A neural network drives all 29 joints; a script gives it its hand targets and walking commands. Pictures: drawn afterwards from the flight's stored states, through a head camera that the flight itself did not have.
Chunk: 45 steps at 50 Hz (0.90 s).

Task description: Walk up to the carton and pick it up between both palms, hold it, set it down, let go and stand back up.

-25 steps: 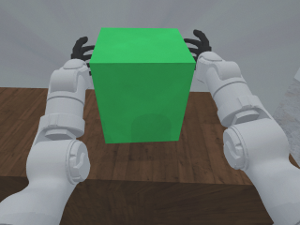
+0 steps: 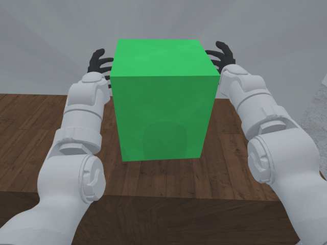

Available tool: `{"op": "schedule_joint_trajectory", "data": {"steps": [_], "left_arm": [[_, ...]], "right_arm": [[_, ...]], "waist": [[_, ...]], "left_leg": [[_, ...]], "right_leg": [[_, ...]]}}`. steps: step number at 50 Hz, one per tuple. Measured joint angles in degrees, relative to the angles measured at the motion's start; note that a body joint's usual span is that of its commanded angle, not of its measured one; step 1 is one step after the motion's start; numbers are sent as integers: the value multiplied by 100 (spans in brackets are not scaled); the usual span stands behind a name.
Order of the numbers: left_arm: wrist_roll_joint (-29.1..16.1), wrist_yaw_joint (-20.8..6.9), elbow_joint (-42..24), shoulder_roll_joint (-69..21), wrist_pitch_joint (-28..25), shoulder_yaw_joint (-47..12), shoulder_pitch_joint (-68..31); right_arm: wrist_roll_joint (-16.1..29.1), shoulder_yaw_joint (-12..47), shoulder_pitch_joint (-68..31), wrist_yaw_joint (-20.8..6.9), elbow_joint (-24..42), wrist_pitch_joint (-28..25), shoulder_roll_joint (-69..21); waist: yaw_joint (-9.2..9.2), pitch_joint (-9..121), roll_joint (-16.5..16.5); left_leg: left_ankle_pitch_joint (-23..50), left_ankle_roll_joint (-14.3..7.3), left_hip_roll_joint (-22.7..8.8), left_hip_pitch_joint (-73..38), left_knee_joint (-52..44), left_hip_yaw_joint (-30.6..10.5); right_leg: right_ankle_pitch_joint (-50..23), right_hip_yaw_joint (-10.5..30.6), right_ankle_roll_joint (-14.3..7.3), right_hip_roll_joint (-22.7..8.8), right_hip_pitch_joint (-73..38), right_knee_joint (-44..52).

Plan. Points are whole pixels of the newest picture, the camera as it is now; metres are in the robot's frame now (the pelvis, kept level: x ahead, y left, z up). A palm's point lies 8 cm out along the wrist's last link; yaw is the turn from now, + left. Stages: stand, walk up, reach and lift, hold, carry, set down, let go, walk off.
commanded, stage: set down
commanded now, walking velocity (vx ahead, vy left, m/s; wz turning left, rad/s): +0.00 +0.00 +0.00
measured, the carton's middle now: (160, 100) +0.44 +0.02 +0.18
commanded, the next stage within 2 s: none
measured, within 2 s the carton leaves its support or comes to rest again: neither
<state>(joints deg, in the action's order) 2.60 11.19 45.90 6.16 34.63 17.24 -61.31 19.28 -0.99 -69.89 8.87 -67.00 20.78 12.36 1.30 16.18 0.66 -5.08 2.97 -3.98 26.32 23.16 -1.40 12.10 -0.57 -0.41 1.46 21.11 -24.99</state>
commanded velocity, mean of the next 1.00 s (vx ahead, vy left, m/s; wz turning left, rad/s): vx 0.00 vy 0.00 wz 0.00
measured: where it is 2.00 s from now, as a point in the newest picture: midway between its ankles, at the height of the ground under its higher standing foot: outside the picture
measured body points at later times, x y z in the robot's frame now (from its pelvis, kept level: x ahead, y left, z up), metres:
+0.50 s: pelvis +0.01 +0.00 +0.00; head -0.02 +0.00 +0.45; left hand +0.44 +0.15 +0.23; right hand +0.46 -0.15 +0.24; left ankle +0.06 +0.15 -0.74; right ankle +0.00 -0.11 -0.74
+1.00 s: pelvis +0.02 -0.01 +0.00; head +0.00 -0.01 +0.45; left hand +0.46 +0.14 +0.21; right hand +0.49 -0.16 +0.22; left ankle +0.06 +0.15 -0.74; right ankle +0.00 -0.11 -0.74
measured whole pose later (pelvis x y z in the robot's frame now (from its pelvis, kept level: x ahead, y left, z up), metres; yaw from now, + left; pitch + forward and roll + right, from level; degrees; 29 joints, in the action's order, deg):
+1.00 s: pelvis +0.02 -0.01 +0.00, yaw +0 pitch +10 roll +0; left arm 2.6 16.4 52.3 1.3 26.4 16.0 -61.1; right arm 19.3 4.0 -69.9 1.4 -76.1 12.3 16.9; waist 2.3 14.5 0.7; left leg -6.8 3.5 -4.0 26.3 23.2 -1.4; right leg 13.9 -0.6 -1.0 1.5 21.1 -25.0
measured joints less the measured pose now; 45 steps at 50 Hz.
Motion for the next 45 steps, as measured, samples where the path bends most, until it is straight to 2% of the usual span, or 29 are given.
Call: {"op": "schedule_joint_trajectory", "data": {"steps": [26,45], "left_arm": [[0,263,575,-262,-605,-63,0],[0,473,629,-438,-775,-121,1]], "right_arm": [[0,262,-1,-400,-617,-524,239],[0,502,-1,-692,-826,-775,428]], "waist": [[0,-58,0],[52,-153,0]], "left_leg": [[-88,21,0,0,0,0],[-157,47,0,0,0,0]], "right_leg": [[89,0,-31,0,0,0],[162,0,-57,0,0,0]]}}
